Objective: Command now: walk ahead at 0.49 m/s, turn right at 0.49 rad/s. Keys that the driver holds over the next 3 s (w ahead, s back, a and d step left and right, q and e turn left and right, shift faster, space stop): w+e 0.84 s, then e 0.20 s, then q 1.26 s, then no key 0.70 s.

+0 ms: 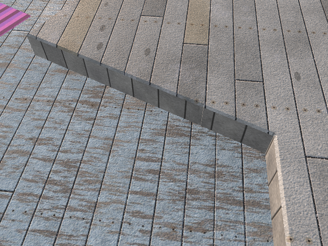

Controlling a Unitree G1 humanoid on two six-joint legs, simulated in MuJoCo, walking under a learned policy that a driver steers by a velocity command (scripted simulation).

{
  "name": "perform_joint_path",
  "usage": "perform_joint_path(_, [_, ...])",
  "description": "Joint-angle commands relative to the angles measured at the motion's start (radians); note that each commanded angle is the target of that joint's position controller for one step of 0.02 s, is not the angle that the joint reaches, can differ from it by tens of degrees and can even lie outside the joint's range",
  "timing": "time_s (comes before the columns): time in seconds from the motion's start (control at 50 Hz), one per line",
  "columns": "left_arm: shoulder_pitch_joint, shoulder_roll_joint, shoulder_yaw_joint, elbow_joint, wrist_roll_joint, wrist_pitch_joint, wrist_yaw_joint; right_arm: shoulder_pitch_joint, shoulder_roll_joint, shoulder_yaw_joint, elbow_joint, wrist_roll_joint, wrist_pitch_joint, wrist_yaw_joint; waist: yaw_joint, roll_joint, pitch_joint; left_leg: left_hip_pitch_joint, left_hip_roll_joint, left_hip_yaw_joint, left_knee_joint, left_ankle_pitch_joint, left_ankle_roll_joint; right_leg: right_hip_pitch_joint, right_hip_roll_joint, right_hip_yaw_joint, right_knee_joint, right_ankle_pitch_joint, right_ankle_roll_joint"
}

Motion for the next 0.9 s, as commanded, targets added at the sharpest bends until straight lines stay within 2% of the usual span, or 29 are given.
perform_joint_path(0.02, [-0.033,0.123,0.031,-0.081,0.002,-0.015,0.018,0.049,-0.114,-0.039,-0.066,-0.018,0.003,-0.009,-0.043,-0.039,-0.079,-0.120,0.058,-0.015,-0.084,0.052,-0.031,0.089,-0.265,0.333,-0.239,0.116,-0.206])
perform_joint_path(0.06, [-0.015,0.153,0.040,-0.072,0.000,-0.017,0.028,-0.007,-0.094,-0.029,-0.088,-0.020,0.011,-0.011,-0.030,-0.062,-0.047,-0.108,0.051,0.006,-0.219,0.143,-0.063,0.007,-0.243,0.276,-0.246,0.159,-0.202])
perform_joint_path(0.1, [0.010,0.160,0.043,-0.061,-0.009,-0.009,0.038,-0.104,-0.069,-0.019,-0.106,-0.021,0.006,-0.007,0.007,-0.061,-0.038,-0.057,0.020,0.018,-0.404,0.318,-0.070,-0.030,-0.186,0.222,-0.230,0.087,-0.149])
perform_joint_path(0.18, [0.092,0.169,0.047,-0.033,-0.020,0.010,0.049,-0.223,-0.079,-0.022,-0.128,0.005,-0.008,0.011,0.061,-0.089,-0.058,0.019,-0.042,0.002,-0.607,0.448,-0.073,0.032,-0.198,0.286,-0.170,-0.016,-0.112])
perform_joint_path(0.24, [0.102,0.158,0.047,-0.031,-0.019,0.019,0.051,-0.214,-0.120,-0.042,-0.128,0.013,-0.019,0.018,0.037,-0.117,-0.066,0.047,-0.044,-0.035,-0.673,0.346,-0.041,0.135,-0.239,0.390,-0.072,-0.055,-0.084])
perform_joint_path(0.28, [0.084,0.130,0.040,-0.039,-0.013,0.022,0.048,-0.105,-0.144,-0.061,-0.100,0.011,-0.026,0.015,-0.031,-0.129,-0.098,0.204,-0.041,-0.012,-0.728,0.299,0.008,0.128,-0.214,0.398,0.033,-0.026,-0.047])
perform_joint_path(0.3, [0.090,0.074,0.020,-0.049,-0.006,0.017,0.042,0.007,-0.183,-0.076,-0.090,-0.005,-0.031,0.006,-0.085,-0.079,-0.193,0.402,0.060,-0.092,-0.724,0.252,0.065,0.066,-0.162,0.342,0.229,-0.056,-0.014])
perform_joint_path(0.32, [0.194,-0.001,-0.004,-0.067,-0.010,0.008,0.040,0.113,-0.264,-0.095,-0.079,-0.025,-0.024,-0.001,-0.074,0.155,-0.339,0.745,0.288,-0.428,-0.754,0.132,0.190,-0.204,-0.026,0.194,0.559,-0.353,0.056])
perform_joint_path(0.34, [0.229,0.049,-0.005,-0.085,-0.033,0.001,0.042,0.170,-0.257,-0.101,-0.041,-0.007,-0.010,0.011,-0.068,0.338,-0.362,0.798,0.399,-0.766,-0.849,-0.142,0.268,-0.425,-0.057,0.141,0.777,-0.488,0.076])
perform_joint_path(0.36, [0.165,0.139,0.018,-0.069,-0.036,0.005,0.045,0.116,-0.170,-0.079,-0.060,-0.001,-0.007,0.011,-0.093,0.180,-0.229,0.695,0.350,-0.662,-0.880,-0.226,0.228,-0.475,-0.111,0.165,0.859,-0.394,0.087])
perform_joint_path(0.38, [0.079,0.155,0.025,-0.084,-0.024,0.012,0.045,0.071,-0.134,-0.068,-0.063,-0.004,0.001,0.008,-0.097,0.101,-0.138,0.588,0.303,-0.489,-0.879,-0.115,0.190,-0.473,-0.141,0.128,0.866,-0.315,0.094])
perform_joint_path(0.4, [0.039,0.144,0.027,-0.096,-0.013,0.014,0.044,0.032,-0.113,-0.058,-0.060,-0.011,0.005,0.007,-0.082,0.067,-0.083,0.492,0.257,-0.372,-0.898,0.021,0.177,-0.447,-0.167,0.118,0.829,-0.256,0.100])
perform_joint_path(0.44, [0.029,0.112,0.029,-0.109,-0.016,0.024,0.034,-0.005,-0.090,-0.050,-0.045,-0.017,0.003,0.003,-0.048,0.113,-0.035,0.382,0.205,-0.221,-0.948,0.165,0.166,-0.382,-0.212,0.101,0.759,-0.196,0.104])
perform_joint_path(0.46, [0.026,0.084,0.017,-0.095,0.092,0.049,0.002,0.064,-0.093,-0.040,-0.001,-0.052,0.010,0.006,-0.038,0.007,-0.033,0.303,0.220,-0.175,-0.952,0.320,0.166,-0.320,-0.165,0.053,0.748,-0.199,0.098])
perform_joint_path(0.48, [0.026,0.054,0.015,-0.108,0.086,0.060,-0.012,0.069,-0.115,-0.049,0.010,-0.045,0.008,0.011,-0.023,0.045,-0.033,0.297,0.209,-0.113,-0.962,0.395,0.169,-0.318,-0.164,0.045,0.725,-0.183,0.100])
perform_joint_path(0.52, [-0.003,0.050,0.013,-0.118,0.057,0.068,-0.028,0.054,-0.116,-0.049,0.021,-0.032,0.004,0.016,-0.017,0.104,-0.037,0.316,0.199,-0.025,-0.979,0.455,0.164,-0.341,-0.170,0.036,0.647,-0.117,0.100])
perform_joint_path(0.56, [-0.056,0.048,0.008,-0.128,0.047,0.070,-0.035,0.054,-0.108,-0.047,0.036,-0.027,0.006,0.018,-0.024,0.120,-0.041,0.339,0.188,0.038,-0.999,0.428,0.158,-0.338,-0.177,0.018,0.549,-0.040,0.096])
perform_joint_path(0.62, [-0.155,0.033,-0.005,-0.150,0.044,0.064,-0.048,0.067,-0.122,-0.052,0.056,-0.026,0.011,0.016,-0.047,0.101,-0.017,0.350,0.182,0.112,-1.015,0.360,0.135,-0.273,-0.180,-0.025,0.345,0.039,0.076])
perform_joint_path(0.68, [-0.211,0.048,-0.005,-0.165,0.048,0.061,-0.053,0.102,-0.147,-0.060,0.081,-0.022,0.019,0.009,-0.061,0.099,0.004,0.401,0.211,0.149,-0.989,0.391,0.114,-0.220,-0.168,-0.077,0.228,-0.005,0.045])
perform_joint_path(0.72, [-0.212,0.063,0.000,-0.167,0.058,0.059,-0.047,0.125,-0.164,-0.063,0.102,-0.022,0.033,0.005,-0.057,0.096,-0.002,0.457,0.222,0.183,-0.901,0.576,0.101,-0.173,-0.131,-0.111,0.173,-0.091,0.008])
perform_joint_path(0.74, [-0.173,0.071,0.006,-0.155,0.064,0.055,-0.039,0.134,-0.176,-0.063,0.109,-0.021,0.041,0.002,-0.037,0.091,-0.033,0.479,0.220,0.213,-0.791,0.774,0.096,-0.106,-0.093,-0.131,0.150,-0.139,-0.013])
perform_joint_path(0.76, [-0.063,0.079,0.014,-0.121,0.072,0.045,-0.029,0.137,-0.183,-0.060,0.112,-0.017,0.049,0.000,0.016,0.065,-0.102,0.463,0.201,0.254,-0.608,0.894,0.086,0.036,-0.045,-0.145,0.093,-0.129,-0.040])
perform_joint_path(0.78, [0.115,0.120,0.034,-0.062,0.081,0.037,-0.015,0.139,-0.169,-0.051,0.099,-0.019,0.051,-0.002,0.088,0.002,-0.211,0.335,0.166,0.278,-0.362,0.797,0.062,0.279,-0.059,-0.081,0.060,-0.143,-0.076])
perform_joint_path(0.8, [0.203,0.250,0.068,-0.064,0.077,0.034,0.004,0.183,-0.065,-0.020,0.028,-0.015,0.049,0.012,0.085,-0.236,-0.341,-0.054,0.062,0.291,0.001,0.215,0.002,0.620,-0.374,0.396,0.013,-0.267,-0.198])
perform_joint_path(0.82, [0.204,0.272,0.075,-0.080,0.034,0.044,0.014,0.105,-0.104,-0.030,0.003,-0.039,0.045,0.016,0.106,-0.228,-0.384,-0.249,-0.063,0.123,0.158,-0.190,-0.018,0.654,-0.485,0.763,-0.160,-0.210,-0.265])
perform_joint_path(0.84, [0.173,0.243,0.067,-0.058,0.026,0.050,0.021,0.013,-0.140,-0.038,-0.011,-0.039,0.044,0.021,0.106,-0.116,-0.238,-0.324,0.006,0.045,0.165,-0.095,-0.006,0.576,-0.434,0.574,-0.149,-0.133,-0.237])
perform_joint_path(0.86, [0.123,0.192,0.052,-0.050,0.023,0.050,0.028,0.011,-0.121,-0.029,-0.006,-0.026,0.036,0.023,0.062,-0.072,-0.124,-0.282,0.038,0.053,0.091,-0.013,-0.005,0.429,-0.402,0.445,-0.142,0.088,-0.212])
perform_joint_path(0.88, [0.077,0.156,0.040,-0.048,0.021,0.046,0.031,0.026,-0.109,-0.027,0.010,-0.027,0.039,0.018,0.014,-0.028,-0.065,-0.202,0.060,0.051,0.010,0.009,-0.010,0.314,-0.347,0.339,-0.135,0.346,-0.176])
perform_joint_path(0.9, [0.042,0.136,0.033,-0.048,0.014,0.040,0.033,0.055,-0.104,-0.025,0.019,-0.039,0.055,0.012,-0.025,-0.031,-0.053,-0.127,0.062,0.051,-0.028,0.005,-0.025,0.239,-0.314,0.272,-0.122,0.543,-0.160])
Next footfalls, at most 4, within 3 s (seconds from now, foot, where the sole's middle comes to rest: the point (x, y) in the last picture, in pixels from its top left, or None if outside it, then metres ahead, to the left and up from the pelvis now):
0.30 left None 0.36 0.15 -0.77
0.78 right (214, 231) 0.51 -0.16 -0.77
1.24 left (201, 178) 0.74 -0.12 -0.77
1.62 right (236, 216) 0.57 -0.25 -0.77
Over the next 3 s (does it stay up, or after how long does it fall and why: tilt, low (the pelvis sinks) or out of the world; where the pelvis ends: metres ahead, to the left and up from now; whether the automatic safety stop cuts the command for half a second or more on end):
stays up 0.62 -0.08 0.00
